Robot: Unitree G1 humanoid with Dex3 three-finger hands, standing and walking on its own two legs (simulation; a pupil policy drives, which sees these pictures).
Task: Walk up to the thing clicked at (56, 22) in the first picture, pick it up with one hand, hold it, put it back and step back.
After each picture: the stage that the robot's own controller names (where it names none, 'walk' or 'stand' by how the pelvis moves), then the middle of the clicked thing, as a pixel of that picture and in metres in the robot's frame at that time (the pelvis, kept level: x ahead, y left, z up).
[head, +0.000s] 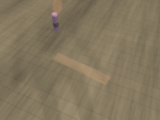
stand; (55, 22) +1.74 +0.33 -0.66
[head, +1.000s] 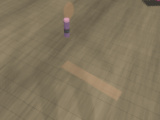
walk; (66, 27) +1.63 +0.14 -0.63
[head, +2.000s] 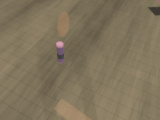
walk; (60, 52) +1.12 +0.17 -0.65
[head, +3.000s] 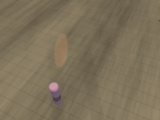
walk; (56, 94) +0.69 +0.23 -0.63
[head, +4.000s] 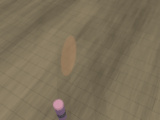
stand; (60, 110) +0.49 +0.20 -0.63
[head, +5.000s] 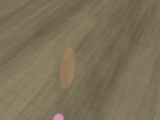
stand; out of the picture +0.45 +0.17 -0.65
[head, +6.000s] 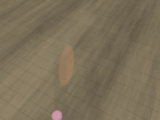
stand; out of the picture +0.46 +0.18 -0.66
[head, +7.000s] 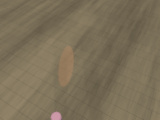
stand; out of the picture +0.45 +0.19 -0.66
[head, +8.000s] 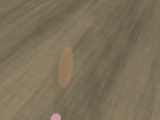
stand; out of the picture +0.44 +0.19 -0.66
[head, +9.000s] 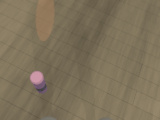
go down; (39, 83) +0.48 +0.21 -0.50
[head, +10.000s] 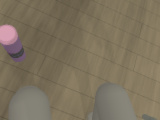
go down; (13, 46) +0.51 +0.27 -0.27
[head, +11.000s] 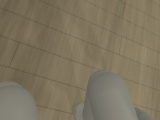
close in; out of the picture +0.49 +0.31 -0.18
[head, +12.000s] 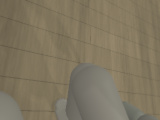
close; out of the picture +0.47 +0.34 -0.16
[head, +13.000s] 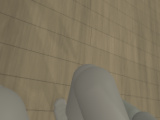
lift; out of the picture +0.44 +0.32 -0.16
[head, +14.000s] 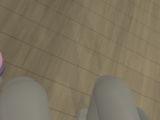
lift; out of the picture +0.34 +0.28 -0.09
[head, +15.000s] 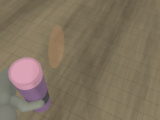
hold; (34, 90) +0.31 +0.15 +0.06
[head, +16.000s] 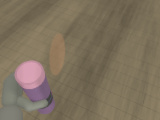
hold; (39, 92) +0.32 +0.15 +0.03
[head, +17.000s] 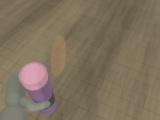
crouch; (41, 92) +0.31 +0.15 +0.02
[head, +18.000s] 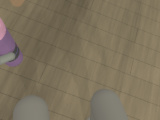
crouch; (3, 45) +0.46 +0.22 -0.05
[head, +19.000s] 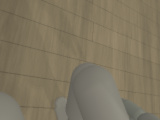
lower; out of the picture +0.43 +0.32 -0.17
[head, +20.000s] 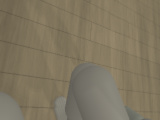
lower; out of the picture +0.44 +0.32 -0.17
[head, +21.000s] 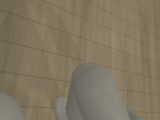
lower; out of the picture +0.44 +0.32 -0.17
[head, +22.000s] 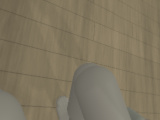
lower; out of the picture +0.43 +0.32 -0.17
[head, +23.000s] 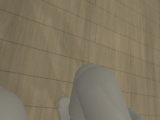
loosen; out of the picture +0.43 +0.30 -0.17
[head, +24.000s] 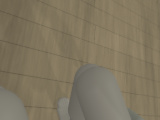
withdraw; out of the picture +0.43 +0.30 -0.17
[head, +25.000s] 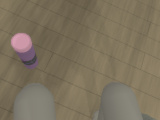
walk; (27, 53) +0.48 +0.24 -0.25
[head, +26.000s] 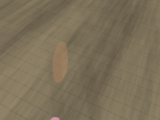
stand; out of the picture +0.40 +0.17 -0.59
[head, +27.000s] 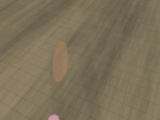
stand; out of the picture +0.42 +0.19 -0.60
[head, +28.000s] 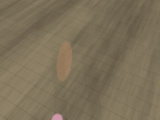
stand; out of the picture +0.42 +0.17 -0.62
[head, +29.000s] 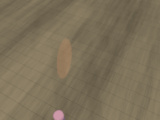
walk; out of the picture +0.43 +0.17 -0.65
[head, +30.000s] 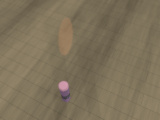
walk; (64, 92) +0.57 +0.15 -0.63
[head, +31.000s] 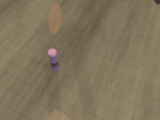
walk; (53, 60) +0.87 +0.23 -0.63
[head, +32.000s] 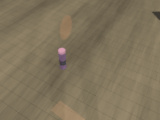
stand; (62, 59) +1.07 +0.18 -0.64
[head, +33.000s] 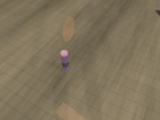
stand; (65, 61) +1.07 +0.18 -0.66
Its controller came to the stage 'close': yes
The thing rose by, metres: 0.67
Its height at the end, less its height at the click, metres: +0.00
